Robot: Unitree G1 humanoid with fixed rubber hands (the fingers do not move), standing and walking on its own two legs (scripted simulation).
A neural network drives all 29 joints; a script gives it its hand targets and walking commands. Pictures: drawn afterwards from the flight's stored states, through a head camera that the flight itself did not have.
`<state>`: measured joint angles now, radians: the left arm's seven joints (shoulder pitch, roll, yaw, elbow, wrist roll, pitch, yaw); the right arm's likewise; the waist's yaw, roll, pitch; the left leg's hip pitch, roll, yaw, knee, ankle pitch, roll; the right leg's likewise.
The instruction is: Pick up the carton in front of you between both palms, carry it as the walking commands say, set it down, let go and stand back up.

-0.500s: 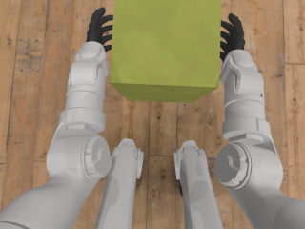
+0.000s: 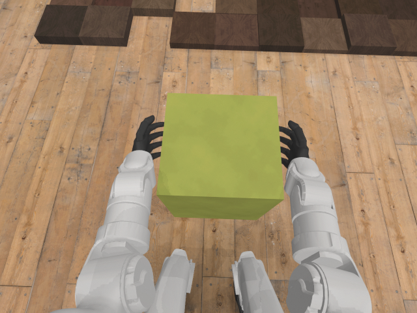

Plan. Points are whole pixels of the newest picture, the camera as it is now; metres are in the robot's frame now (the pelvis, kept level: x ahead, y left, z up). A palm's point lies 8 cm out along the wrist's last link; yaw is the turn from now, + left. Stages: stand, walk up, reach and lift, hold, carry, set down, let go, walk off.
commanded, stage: reach and lift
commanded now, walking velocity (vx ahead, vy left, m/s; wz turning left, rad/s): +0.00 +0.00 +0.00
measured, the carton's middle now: (218, 165) +0.43 +0.00 -0.11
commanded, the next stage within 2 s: hold in 1.68 s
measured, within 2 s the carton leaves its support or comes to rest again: neither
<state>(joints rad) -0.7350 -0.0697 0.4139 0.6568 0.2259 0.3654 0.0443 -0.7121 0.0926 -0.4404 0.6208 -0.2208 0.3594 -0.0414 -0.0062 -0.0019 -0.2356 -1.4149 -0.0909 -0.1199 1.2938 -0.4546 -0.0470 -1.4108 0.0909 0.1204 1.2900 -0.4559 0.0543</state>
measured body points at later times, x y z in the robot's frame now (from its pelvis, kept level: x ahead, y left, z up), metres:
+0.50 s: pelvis +0.05 +0.00 +0.12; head +0.08 +0.00 +0.57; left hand +0.38 +0.15 +0.10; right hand +0.37 -0.15 +0.11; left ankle +0.07 +0.13 -0.60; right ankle +0.06 -0.14 -0.60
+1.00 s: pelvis +0.04 +0.00 +0.14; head +0.02 +0.00 +0.59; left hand +0.35 +0.15 +0.16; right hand +0.35 -0.15 +0.16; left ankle +0.07 +0.13 -0.60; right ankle +0.07 -0.14 -0.60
